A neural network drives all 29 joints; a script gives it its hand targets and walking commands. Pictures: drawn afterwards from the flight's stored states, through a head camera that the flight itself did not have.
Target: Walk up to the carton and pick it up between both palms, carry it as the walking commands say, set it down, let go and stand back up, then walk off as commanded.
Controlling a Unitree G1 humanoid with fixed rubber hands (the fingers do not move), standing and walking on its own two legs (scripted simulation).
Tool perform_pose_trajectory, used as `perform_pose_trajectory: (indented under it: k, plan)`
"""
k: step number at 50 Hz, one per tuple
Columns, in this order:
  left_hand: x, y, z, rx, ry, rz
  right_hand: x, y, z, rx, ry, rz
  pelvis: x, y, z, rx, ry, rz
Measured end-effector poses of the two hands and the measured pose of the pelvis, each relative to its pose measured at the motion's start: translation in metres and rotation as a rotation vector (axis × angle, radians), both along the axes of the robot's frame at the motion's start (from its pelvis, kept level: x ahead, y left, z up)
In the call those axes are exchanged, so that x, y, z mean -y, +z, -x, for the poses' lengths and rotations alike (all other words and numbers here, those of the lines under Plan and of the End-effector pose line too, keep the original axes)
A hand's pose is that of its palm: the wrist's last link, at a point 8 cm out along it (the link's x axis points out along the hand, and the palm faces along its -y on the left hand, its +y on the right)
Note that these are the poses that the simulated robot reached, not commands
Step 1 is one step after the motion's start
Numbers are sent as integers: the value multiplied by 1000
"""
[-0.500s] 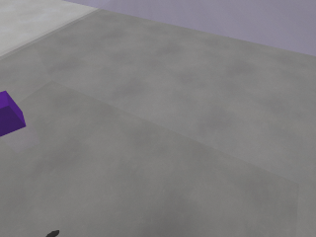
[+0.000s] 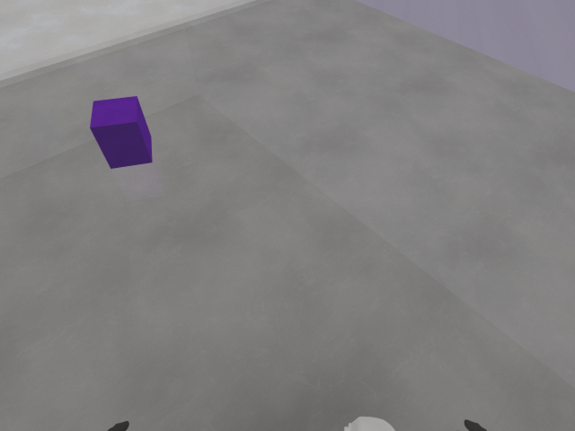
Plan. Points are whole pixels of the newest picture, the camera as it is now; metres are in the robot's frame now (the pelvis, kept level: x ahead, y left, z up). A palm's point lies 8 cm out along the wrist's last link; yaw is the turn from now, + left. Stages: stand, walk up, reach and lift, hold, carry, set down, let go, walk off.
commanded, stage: walk up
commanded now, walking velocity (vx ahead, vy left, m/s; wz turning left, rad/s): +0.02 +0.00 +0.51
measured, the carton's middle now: (123, 132) +1.46 +0.85 -0.65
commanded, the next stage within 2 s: none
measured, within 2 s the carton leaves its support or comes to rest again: neither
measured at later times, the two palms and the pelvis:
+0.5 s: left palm out of the picture -0.05 +0.28 -0.10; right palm (379, 314) +0.33 -0.14 -0.12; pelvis +0.11 +0.06 +0.00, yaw +14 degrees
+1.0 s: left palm (60, 247) +0.44 +0.46 -0.11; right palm (340, 276) +0.40 -0.08 -0.12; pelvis +0.37 +0.19 +0.00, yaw +25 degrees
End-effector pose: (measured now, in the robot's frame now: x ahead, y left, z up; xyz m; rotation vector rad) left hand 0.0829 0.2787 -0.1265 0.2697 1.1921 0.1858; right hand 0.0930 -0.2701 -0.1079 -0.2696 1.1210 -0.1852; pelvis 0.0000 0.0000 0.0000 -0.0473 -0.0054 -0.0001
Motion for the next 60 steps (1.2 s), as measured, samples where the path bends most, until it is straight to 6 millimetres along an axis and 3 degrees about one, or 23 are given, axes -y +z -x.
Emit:
perform_pose_trajectory:
  k: [8, 11, 15, 19, 22, 26, 29, 31, 34, 39, 44, 49, 53, 55, 56, 58, 60]
  plan:
    - [1, 19, -3, 106, 63, -37, 5, -7, -34, 1, 86, -44, 9, 0, -16, -14, 99, -13]
    - [2, 14, 24, 86, 135, -70, 2, -14, -63, 18, 140, -51, 12, -6, -23, -12, 121, -37]
    - [5, 19, 77, -45, 227, -58, -22, -2, -112, 73, 218, -100, 5, 5, -43, -7, 152, -62]
    - [8, 25, 112, -155, 310, -35, -52, 2, -162, 99, 284, -133, -12, 9, -68, -9, 185, -88]
    - [7, 27, 127, -227, 375, -12, -84, -3, -199, 106, 328, -159, -31, 6, -89, -12, 212, -93]
    - [-6, 19, 128, -308, 443, 32, -145, -14, -252, 112, 398, -190, -65, -5, -121, -27, 246, -81]
    - [-30, 0, 114, -339, 488, 62, -193, -28, -291, 122, 455, -178, -97, -22, -151, -41, 278, -61]
    - [-53, -16, 94, -329, 496, 74, -217, -38, -308, 119, 479, -147, -118, -33, -167, -37, 305, -47]
    - [-93, -22, 26, -205, 464, 69, -230, -40, -303, 40, 463, -112, -138, -26, -189, -30, 323, -21]
    - [-143, -6, -116, 38, 353, 72, -219, -21, -278, -106, 360, -57, -161, -2, -236, -28, 373, -10]
    - [-169, 11, -232, 185, 301, 93, -203, -6, -275, -217, 281, -4, -177, 9, -291, -24, 413, -6]
    - [-182, 20, -336, 276, 271, 106, -194, -5, -301, -308, 237, 27, -187, 6, -355, -26, 435, -15]
    - [-191, 18, -412, 324, 251, 72, -192, -25, -341, -385, 227, 28, -195, -9, -415, -34, 452, -28]
    - [-198, 9, -433, 330, 273, 33, -193, -42, -369, -417, 249, 24, -197, -23, -446, -37, 467, -37]
    - [-199, 6, -433, 306, 289, 21, -197, -47, -387, -413, 261, 22, -199, -24, -457, -35, 472, -31]
    - [-200, 5, -415, 222, 342, 9, -211, -49, -433, -374, 295, 5, -205, -18, -477, -31, 494, -33]
    - [-201, 9, -385, 122, 422, -5, -231, -46, -483, -317, 345, -18, -213, -9, -495, -26, 502, -44]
